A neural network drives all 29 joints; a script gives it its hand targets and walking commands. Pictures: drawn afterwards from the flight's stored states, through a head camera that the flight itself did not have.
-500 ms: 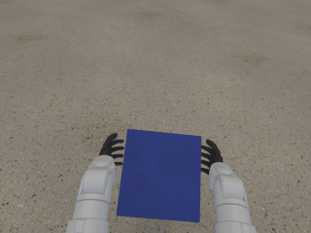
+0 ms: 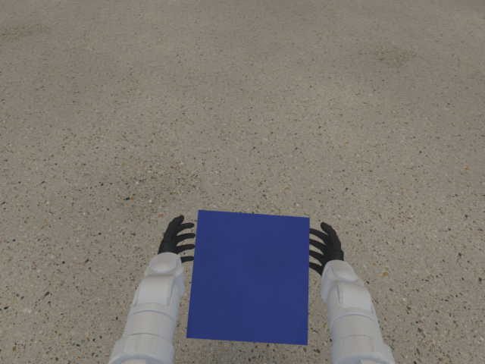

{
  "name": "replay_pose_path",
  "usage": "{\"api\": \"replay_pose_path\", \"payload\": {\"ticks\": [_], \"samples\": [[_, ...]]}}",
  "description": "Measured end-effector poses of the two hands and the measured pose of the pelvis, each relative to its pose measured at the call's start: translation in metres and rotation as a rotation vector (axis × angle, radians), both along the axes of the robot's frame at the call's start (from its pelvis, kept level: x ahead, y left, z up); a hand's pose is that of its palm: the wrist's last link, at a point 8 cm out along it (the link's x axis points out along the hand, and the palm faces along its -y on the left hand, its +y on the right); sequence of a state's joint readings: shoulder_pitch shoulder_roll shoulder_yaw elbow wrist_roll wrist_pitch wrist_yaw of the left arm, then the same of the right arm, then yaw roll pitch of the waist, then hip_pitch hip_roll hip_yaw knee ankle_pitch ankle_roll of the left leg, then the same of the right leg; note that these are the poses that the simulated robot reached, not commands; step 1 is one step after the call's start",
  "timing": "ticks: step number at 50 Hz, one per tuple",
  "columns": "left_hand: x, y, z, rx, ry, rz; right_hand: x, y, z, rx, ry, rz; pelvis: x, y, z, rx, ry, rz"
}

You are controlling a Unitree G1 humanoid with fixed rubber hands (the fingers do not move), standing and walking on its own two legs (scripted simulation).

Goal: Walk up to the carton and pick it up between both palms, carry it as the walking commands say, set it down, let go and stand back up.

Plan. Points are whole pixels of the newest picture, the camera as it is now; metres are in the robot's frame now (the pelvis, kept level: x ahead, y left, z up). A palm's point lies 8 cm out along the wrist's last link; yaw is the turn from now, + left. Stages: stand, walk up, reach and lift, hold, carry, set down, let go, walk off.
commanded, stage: set down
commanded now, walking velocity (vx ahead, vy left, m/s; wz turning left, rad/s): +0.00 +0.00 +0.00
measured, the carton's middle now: (246, 268) +0.33 +0.00 -0.12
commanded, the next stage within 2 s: none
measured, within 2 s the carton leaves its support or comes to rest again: neither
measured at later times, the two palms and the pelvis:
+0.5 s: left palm (173, 290) +0.27 +0.15 -0.13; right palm (311, 297) +0.28 -0.13 -0.14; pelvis -0.03 +0.01 -0.04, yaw +0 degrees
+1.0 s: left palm (188, 299) +0.29 +0.13 -0.21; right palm (311, 304) +0.29 -0.15 -0.23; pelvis -0.06 +0.01 -0.09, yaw +0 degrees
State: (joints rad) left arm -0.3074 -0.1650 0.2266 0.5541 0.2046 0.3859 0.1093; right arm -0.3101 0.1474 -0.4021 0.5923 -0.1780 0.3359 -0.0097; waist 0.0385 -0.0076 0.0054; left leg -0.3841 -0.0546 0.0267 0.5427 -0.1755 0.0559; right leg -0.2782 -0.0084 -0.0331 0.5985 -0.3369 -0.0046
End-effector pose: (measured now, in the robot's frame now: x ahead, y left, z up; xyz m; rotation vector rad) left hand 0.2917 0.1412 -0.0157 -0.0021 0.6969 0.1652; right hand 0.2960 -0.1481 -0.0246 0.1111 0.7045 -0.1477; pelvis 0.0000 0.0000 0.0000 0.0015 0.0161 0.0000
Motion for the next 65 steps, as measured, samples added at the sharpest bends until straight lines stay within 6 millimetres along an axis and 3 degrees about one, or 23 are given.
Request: {"api": "replay_pose_path", "payload": {"ticks": [10,22,30,36,48,57,65], "samples": [[0.009,0.007,-0.032,-0.005,0.008,-0.003,0.009,0.007,-0.028,-0.035,0.002,0.013,0.006,0.006,-0.005,-0.009,0.113,0.0],[-0.011,0.011,-0.097,0.051,0.004,0.049,-0.014,0.017,-0.099,-0.103,0.004,0.043,-0.019,0.008,-0.034,-0.015,0.304,0.003],[-0.028,-0.009,-0.126,0.04,-0.025,0.043,-0.022,-0.002,-0.131,-0.236,-0.024,0.112,-0.044,0.007,-0.057,-0.018,0.3,0.005],[-0.035,-0.017,-0.148,0.043,0.006,0.0,-0.021,-0.013,-0.149,-0.228,-0.002,0.109,-0.057,0.005,-0.066,-0.017,0.26,0.004],[-0.009,-0.011,-0.188,0.061,0.017,-0.028,-0.006,-0.006,-0.19,-0.219,0.011,0.085,-0.058,0.008,-0.083,-0.023,0.36,0.0],[0.004,-0.012,-0.235,0.037,0.034,0.01,0.002,-0.004,-0.237,-0.195,0.039,0.041,-0.057,0.012,-0.115,-0.034,0.451,-0.001],[0.012,-0.015,-0.255,0.034,0.013,0.021,0.009,-0.006,-0.257,-0.195,0.022,0.025,-0.062,0.011,-0.144,-0.039,0.471,0.0]]}}
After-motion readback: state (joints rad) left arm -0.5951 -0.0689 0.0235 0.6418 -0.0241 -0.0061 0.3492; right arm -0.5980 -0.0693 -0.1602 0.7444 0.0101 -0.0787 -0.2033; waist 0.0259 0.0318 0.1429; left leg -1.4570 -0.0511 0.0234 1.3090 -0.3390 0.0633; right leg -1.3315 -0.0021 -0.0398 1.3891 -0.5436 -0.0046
